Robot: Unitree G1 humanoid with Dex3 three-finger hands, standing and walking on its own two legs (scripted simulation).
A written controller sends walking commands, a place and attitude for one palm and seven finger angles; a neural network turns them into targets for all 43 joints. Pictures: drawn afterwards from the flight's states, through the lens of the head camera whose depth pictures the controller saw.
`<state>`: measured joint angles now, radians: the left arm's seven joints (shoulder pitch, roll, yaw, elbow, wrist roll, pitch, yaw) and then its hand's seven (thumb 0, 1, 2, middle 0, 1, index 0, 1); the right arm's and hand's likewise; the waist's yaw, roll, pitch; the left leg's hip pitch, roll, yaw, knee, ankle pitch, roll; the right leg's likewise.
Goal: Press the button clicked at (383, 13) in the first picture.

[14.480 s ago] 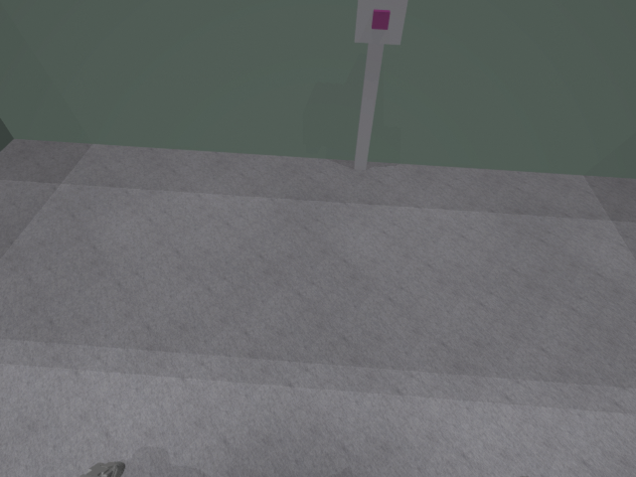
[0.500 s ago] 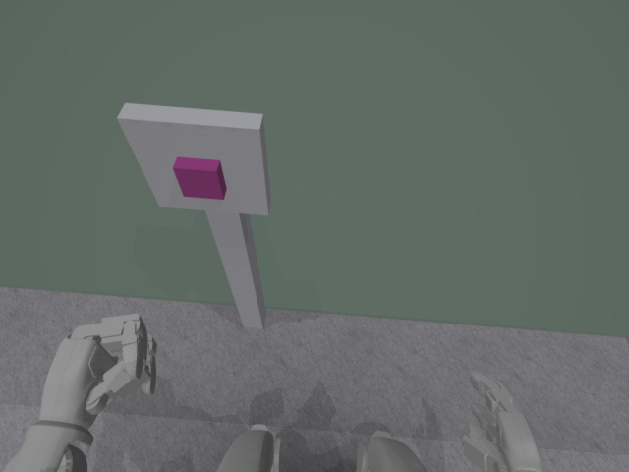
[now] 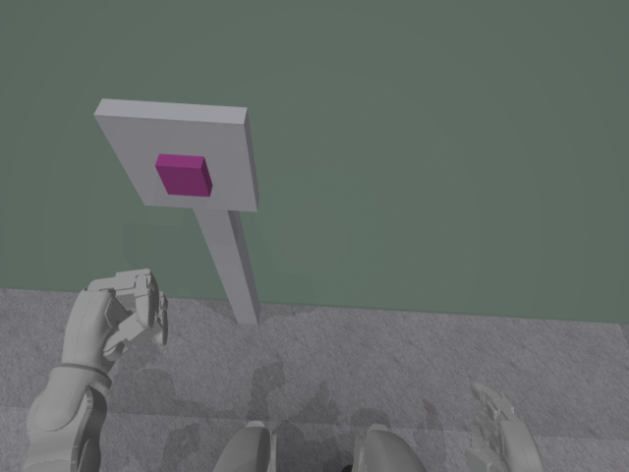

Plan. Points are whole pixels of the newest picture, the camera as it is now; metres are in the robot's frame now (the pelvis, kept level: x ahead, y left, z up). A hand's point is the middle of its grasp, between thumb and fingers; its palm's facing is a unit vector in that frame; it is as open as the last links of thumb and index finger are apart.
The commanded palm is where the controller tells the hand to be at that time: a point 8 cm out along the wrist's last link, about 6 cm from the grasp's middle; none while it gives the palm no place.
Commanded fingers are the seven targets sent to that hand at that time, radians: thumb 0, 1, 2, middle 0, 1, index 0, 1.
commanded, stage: aim a knuckle at the button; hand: left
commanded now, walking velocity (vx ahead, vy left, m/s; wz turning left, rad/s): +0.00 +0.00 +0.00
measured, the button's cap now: (186, 174) +0.49 +0.20 +0.05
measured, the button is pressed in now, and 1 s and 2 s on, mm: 0 0 0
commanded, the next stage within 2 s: press the button with the knuckle in 1.46 s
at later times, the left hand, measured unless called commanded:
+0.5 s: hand (186, 264) +0.36 +0.18 +0.02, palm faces -0.03 -1.00 -0.03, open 3.1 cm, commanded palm +0.34 +0.23 +0.03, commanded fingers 0.00 0.90 0.90 -1.30 -1.50 -1.30 -1.50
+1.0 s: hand (197, 244) +0.40 +0.18 +0.02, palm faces -0.02 -1.00 -0.04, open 3.1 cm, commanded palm +0.37 +0.23 +0.02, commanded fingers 0.00 0.90 0.90 -1.30 -1.50 -1.30 -1.50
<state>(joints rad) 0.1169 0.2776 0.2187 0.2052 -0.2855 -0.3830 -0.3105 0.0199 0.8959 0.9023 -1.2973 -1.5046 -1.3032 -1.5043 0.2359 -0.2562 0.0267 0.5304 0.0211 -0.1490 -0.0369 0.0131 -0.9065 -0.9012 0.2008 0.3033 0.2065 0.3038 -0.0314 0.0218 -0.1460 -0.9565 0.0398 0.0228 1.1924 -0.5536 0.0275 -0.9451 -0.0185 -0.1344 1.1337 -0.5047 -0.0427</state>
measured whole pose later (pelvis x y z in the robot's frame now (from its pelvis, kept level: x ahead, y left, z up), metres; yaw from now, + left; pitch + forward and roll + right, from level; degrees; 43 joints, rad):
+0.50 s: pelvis +0.00 +0.01 +0.00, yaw -1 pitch +20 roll -2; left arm -0.24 0.28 0.22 0.53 -0.21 -0.42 -0.23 0.02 0.90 0.90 -1.30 -1.50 -1.30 -1.50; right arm 0.24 -0.25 0.03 0.58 0.01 -0.08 -0.03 0.01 -0.91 -0.90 0.20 0.30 0.21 0.30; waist -0.06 0.02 -0.14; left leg -1.01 0.04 0.05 1.20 -0.55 0.04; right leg -1.01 -0.02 -0.11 1.15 -0.49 -0.04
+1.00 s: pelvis +0.00 +0.01 -0.01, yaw -2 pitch +22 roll -2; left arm -0.38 0.29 0.27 0.71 -0.18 -0.48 -0.21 0.02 0.90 0.90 -1.30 -1.50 -1.30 -1.50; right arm 0.28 -0.26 0.02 0.60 0.01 0.00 0.00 0.01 -0.91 -0.90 0.20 0.30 0.21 0.30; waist -0.08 0.02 -0.14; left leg -1.03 0.04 0.06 1.20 -0.54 0.04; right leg -1.05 -0.01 -0.09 1.15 -0.49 -0.03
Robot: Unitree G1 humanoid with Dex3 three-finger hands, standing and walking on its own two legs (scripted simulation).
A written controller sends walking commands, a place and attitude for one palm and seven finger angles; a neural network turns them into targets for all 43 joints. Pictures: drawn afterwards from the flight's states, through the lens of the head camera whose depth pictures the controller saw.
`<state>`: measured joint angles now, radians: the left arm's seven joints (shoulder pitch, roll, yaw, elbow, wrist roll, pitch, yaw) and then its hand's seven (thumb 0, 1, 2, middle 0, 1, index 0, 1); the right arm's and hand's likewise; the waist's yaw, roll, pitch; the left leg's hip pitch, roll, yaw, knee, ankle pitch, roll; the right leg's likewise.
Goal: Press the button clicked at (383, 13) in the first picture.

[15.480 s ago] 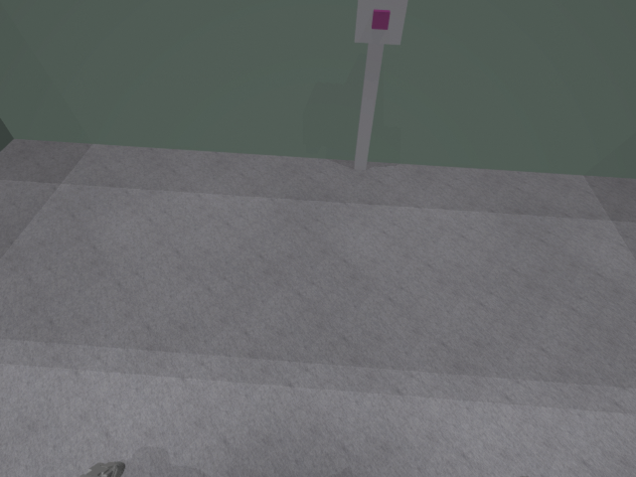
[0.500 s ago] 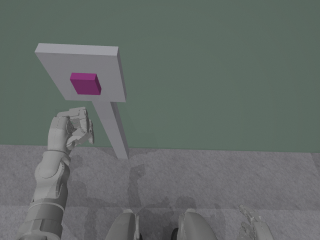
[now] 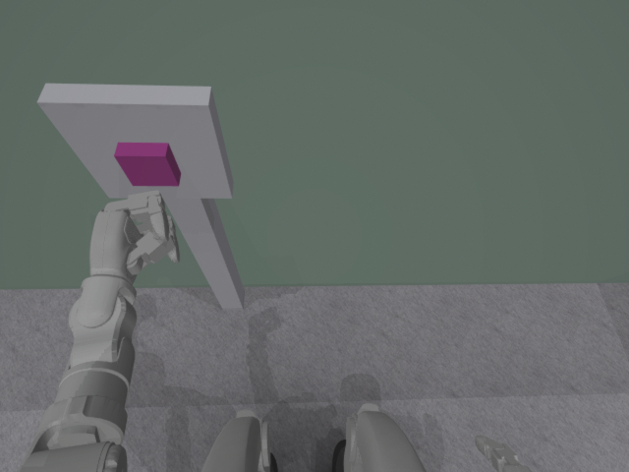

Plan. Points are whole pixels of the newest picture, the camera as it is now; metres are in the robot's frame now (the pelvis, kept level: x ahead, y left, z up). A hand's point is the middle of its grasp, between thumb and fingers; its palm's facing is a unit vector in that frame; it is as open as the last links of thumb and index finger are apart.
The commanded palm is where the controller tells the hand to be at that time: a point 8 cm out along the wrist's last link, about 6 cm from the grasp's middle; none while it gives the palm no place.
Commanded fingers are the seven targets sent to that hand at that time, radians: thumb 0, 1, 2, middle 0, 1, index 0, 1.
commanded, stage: aim a knuckle at the button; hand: left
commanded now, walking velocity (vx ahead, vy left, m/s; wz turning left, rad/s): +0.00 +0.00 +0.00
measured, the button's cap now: (150, 163) +0.49 +0.21 +0.06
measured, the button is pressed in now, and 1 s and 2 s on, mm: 0 0 14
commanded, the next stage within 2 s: press the button with the knuckle in 0.46 s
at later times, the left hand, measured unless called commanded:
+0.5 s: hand (166, 242) +0.39 +0.19 +0.02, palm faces +0.01 -1.00 -0.03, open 3.1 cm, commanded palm +0.36 +0.24 +0.03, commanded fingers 0.00 0.90 0.90 -1.30 -1.50 -1.30 -1.50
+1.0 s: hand (168, 217) +0.43 +0.19 +0.03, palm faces +0.02 -1.00 -0.03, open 3.1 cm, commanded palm +0.40 +0.24 +0.03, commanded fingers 0.00 0.90 0.90 -1.30 -1.50 -1.30 -1.50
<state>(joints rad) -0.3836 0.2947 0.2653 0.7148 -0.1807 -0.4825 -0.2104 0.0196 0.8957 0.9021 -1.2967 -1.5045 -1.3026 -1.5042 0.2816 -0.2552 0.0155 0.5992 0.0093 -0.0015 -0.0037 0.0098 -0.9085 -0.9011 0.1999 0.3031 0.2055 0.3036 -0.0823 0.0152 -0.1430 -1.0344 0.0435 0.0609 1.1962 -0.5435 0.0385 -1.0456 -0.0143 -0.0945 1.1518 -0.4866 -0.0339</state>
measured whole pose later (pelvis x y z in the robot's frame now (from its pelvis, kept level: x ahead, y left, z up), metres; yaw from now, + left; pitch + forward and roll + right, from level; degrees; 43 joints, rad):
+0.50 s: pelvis -0.01 +0.00 +0.00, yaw +1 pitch +21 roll -2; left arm -0.41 0.29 0.25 0.74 -0.18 -0.50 -0.21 0.02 0.89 0.90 -1.30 -1.50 -1.30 -1.50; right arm 0.24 -0.25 0.02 0.59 0.01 -0.01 -0.01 0.01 -0.91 -0.90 0.20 0.30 0.21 0.30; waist -0.07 0.01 -0.14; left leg -1.04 0.04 0.05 1.21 -0.54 0.04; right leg -1.04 -0.02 -0.10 1.16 -0.48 -0.03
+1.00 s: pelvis -0.01 +0.00 +0.00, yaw +0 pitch +22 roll -2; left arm -0.55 0.34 0.29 0.88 -0.16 -0.50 -0.21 0.02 0.89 0.90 -1.30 -1.50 -1.30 -1.50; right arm 0.27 -0.26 0.03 0.62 0.00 0.01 -0.01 0.01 -0.91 -0.90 0.20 0.30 0.21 0.30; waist -0.10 0.02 -0.14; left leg -1.07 0.04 0.05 1.22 -0.54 0.04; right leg -1.08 -0.02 -0.10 1.17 -0.48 -0.03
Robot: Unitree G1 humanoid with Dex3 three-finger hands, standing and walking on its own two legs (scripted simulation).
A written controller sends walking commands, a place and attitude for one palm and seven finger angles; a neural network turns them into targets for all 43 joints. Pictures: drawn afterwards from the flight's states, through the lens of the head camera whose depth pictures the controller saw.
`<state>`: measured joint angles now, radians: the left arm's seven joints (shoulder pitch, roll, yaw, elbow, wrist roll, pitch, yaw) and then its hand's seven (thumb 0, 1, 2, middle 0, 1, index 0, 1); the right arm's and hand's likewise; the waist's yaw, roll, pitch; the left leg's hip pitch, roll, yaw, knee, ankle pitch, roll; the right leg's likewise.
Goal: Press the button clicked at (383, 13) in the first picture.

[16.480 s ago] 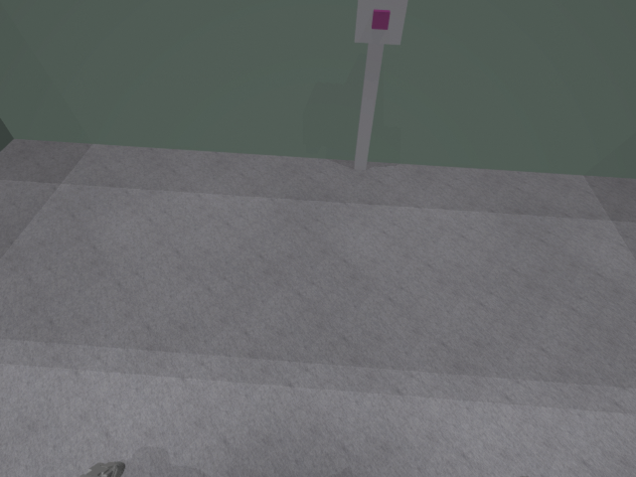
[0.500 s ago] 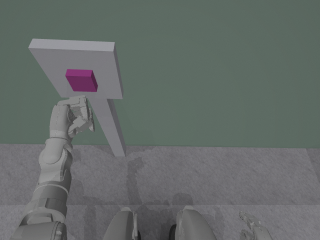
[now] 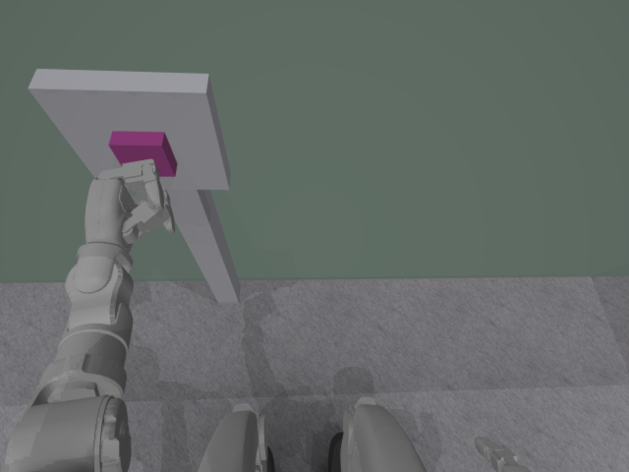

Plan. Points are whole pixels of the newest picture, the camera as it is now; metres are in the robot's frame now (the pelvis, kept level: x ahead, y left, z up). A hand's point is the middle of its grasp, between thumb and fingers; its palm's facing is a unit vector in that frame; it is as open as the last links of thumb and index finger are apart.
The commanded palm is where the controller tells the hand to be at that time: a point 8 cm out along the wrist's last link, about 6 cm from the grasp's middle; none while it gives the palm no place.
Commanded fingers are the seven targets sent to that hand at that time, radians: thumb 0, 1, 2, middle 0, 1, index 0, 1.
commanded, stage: press the button with the knuckle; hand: left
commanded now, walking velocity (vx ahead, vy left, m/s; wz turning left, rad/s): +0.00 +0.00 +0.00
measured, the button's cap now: (145, 152) +0.49 +0.21 +0.06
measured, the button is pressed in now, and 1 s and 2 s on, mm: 0 14 0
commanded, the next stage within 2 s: hold the button down briefly in 0.66 s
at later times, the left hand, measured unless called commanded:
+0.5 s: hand (164, 198) +0.45 +0.19 +0.03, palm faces +0.02 -1.00 -0.04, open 2.8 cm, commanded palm +0.45 +0.23 +0.04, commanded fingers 0.00 0.90 0.90 -1.30 -1.50 -1.30 -1.50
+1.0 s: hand (163, 194) +0.46 +0.19 +0.03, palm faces +0.01 -1.00 -0.05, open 3.0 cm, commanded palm +0.47 +0.23 +0.04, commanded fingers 0.00 0.90 0.90 -1.30 -1.50 -1.30 -1.50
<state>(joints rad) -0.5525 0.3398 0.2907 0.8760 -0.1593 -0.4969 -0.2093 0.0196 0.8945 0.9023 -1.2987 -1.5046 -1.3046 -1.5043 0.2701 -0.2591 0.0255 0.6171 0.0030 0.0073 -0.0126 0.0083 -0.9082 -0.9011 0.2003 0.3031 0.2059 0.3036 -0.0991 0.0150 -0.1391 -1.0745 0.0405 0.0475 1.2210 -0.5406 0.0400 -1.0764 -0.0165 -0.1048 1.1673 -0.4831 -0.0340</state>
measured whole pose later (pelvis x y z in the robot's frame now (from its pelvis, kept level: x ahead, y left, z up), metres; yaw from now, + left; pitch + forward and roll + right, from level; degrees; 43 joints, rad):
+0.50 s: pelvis -0.01 +0.00 -0.01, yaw +1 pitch +24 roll -3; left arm -0.73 0.39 0.30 1.08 -0.12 -0.55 -0.22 -0.03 0.82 0.96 -1.30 -1.50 -1.34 -1.50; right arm 0.27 -0.26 0.04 0.65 -0.01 0.02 -0.02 0.01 -0.91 -0.90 0.20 0.30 0.21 0.30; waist -0.12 0.02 -0.13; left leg -1.15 0.03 0.02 1.26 -0.53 0.04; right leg -1.13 -0.03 -0.13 1.19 -0.47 -0.04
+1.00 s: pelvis -0.04 +0.00 -0.02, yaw +1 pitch +24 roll -4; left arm -0.85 0.47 0.30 1.17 -0.11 -0.52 -0.21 -0.01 0.77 0.99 -1.30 -1.50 -1.40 -1.50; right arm 0.30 -0.28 0.06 0.66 -0.01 -0.02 -0.03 0.01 -0.91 -0.90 0.20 0.30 0.21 0.30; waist -0.16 0.02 -0.13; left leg -1.23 0.03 0.00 1.30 -0.50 0.04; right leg -1.20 -0.03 -0.15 1.22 -0.44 -0.04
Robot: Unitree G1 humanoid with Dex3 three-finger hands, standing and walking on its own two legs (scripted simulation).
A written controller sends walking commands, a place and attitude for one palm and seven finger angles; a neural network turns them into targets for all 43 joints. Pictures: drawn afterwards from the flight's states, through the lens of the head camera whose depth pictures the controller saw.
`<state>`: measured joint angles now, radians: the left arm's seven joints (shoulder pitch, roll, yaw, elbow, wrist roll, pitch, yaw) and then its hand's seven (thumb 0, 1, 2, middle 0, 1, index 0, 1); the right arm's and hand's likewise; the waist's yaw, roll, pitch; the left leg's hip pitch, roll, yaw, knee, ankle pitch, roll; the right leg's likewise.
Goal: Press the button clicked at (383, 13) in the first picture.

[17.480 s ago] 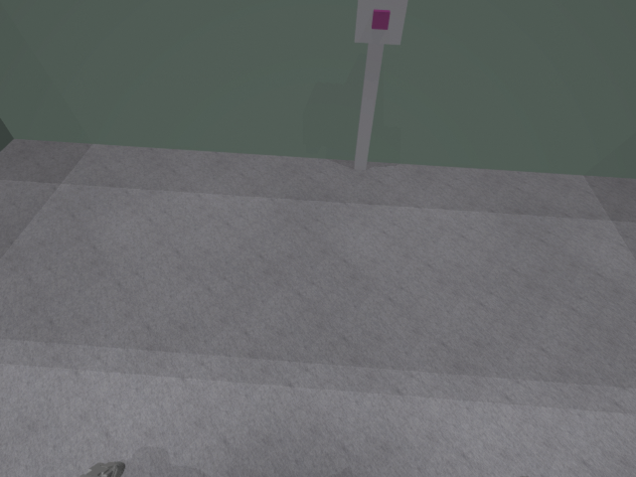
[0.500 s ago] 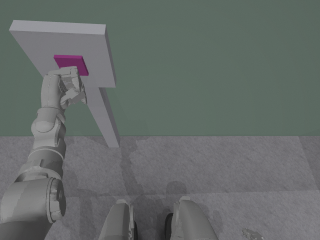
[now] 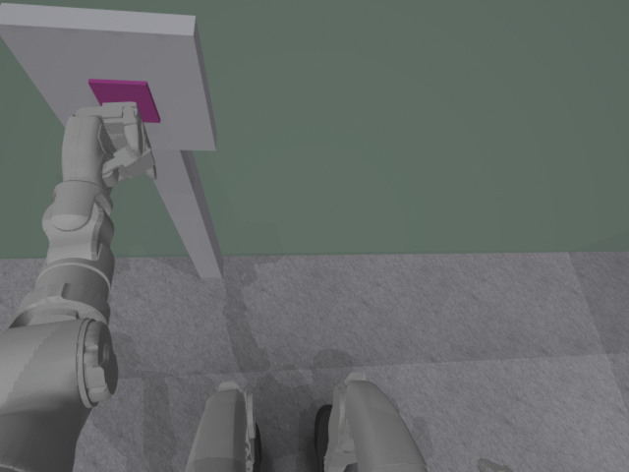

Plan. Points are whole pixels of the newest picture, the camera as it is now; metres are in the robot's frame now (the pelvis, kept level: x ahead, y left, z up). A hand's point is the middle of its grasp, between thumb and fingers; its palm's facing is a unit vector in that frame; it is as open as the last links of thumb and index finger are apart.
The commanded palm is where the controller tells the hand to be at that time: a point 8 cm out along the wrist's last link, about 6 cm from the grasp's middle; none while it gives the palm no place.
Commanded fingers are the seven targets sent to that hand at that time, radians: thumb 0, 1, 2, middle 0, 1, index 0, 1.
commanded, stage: pull the fist back off the button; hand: left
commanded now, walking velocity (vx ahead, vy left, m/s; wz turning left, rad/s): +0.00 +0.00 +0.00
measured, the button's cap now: (128, 95) +0.55 +0.20 +0.08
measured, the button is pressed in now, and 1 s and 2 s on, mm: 14 0 0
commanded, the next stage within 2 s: draw the hand back to the body in 1.06 s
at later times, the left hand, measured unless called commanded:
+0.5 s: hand (144, 161) +0.48 +0.18 +0.05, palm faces +0.00 -1.00 -0.03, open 3.4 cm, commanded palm +0.45 +0.22 +0.06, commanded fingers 0.00 0.90 0.90 -1.30 -1.50 -1.30 -1.50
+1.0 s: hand (145, 221) +0.40 +0.17 +0.05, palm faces -0.01 -1.00 -0.02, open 3.1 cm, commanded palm +0.38 +0.22 +0.06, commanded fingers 0.00 0.90 0.90 -1.30 -1.50 -1.30 -1.50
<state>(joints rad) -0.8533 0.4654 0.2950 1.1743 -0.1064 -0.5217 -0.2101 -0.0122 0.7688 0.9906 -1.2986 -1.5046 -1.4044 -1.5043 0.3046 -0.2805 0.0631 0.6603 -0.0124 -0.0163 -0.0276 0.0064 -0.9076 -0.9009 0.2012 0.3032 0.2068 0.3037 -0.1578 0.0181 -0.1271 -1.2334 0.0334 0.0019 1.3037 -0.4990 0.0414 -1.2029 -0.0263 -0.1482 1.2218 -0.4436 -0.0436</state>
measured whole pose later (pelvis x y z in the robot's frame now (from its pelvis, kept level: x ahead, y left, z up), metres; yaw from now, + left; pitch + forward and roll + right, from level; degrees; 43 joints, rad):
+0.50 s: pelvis +0.01 +0.01 +0.01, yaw -1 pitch +23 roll -3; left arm -0.71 0.39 0.30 1.04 -0.13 -0.51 -0.20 0.04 0.85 0.90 -1.30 -1.50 -1.44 -1.50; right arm 0.30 -0.27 0.05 0.63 0.00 0.01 -0.01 0.01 -0.91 -0.90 0.20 0.30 0.21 0.30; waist -0.13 0.02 -0.13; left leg -1.16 0.03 0.03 1.26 -0.51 0.05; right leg -1.15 -0.02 -0.12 1.18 -0.45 -0.03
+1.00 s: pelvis +0.05 +0.01 +0.03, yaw -1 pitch +21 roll -2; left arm -0.17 0.23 0.16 0.50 -0.19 -0.50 -0.18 0.02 0.90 0.90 -1.30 -1.50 -1.31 -1.50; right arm 0.21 -0.24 0.01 0.56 0.01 0.01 0.00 0.01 -0.91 -0.90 0.20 0.30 0.21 0.30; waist -0.04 0.02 -0.15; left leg -0.99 0.03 0.04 1.18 -0.55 0.04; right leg -0.99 -0.02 -0.10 1.13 -0.50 -0.02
